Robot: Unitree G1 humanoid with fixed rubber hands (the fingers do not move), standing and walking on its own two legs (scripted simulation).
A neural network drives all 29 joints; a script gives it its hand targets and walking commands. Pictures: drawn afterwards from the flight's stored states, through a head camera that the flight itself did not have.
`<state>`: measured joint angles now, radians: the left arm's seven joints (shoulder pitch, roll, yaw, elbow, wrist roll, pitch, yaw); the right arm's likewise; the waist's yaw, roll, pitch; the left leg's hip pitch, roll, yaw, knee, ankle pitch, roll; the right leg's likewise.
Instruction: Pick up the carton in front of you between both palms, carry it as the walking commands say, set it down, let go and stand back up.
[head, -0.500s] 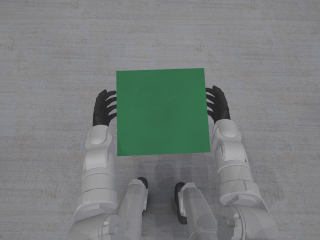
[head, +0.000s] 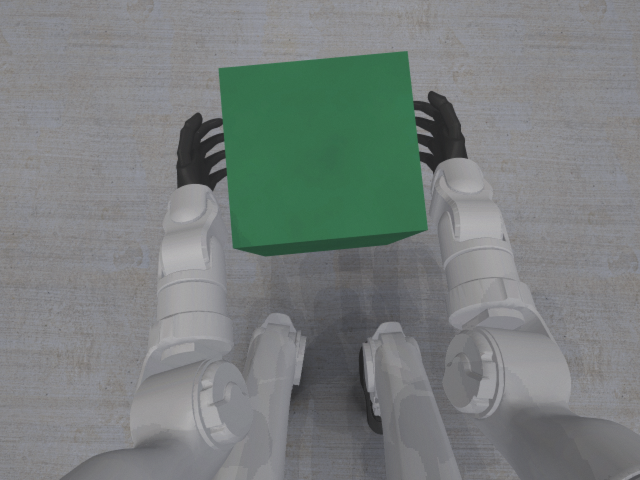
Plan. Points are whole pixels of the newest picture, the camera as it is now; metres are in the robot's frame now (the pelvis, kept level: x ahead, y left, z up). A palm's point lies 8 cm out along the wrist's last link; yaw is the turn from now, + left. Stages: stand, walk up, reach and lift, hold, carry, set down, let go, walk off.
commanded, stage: set down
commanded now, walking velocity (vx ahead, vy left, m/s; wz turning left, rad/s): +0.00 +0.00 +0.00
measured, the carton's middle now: (321, 175) +0.48 +0.04 -0.17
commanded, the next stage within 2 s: none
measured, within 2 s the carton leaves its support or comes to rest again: rests again in 1.24 s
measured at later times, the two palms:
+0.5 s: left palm (226, 197) +0.46 +0.19 -0.24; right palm (410, 165) +0.52 -0.10 -0.24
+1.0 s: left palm (237, 200) +0.48 +0.19 -0.34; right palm (394, 168) +0.55 -0.10 -0.34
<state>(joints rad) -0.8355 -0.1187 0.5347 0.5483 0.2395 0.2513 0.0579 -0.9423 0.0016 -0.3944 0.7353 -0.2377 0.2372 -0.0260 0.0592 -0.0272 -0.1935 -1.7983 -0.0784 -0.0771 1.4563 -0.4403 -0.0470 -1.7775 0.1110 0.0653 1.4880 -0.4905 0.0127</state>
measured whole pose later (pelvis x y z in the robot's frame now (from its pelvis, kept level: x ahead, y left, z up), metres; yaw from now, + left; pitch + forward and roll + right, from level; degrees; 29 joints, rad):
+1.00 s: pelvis -0.02 -0.01 -0.18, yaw +2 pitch +42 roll +3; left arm -1.24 0.04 0.52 0.71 0.05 0.23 0.15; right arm -1.50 -0.28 -0.11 1.08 -0.04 0.21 -0.08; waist 0.09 0.00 0.23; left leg -2.25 -0.11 -0.04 2.11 -0.59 -0.09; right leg -2.25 0.15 0.05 2.17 -0.65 0.02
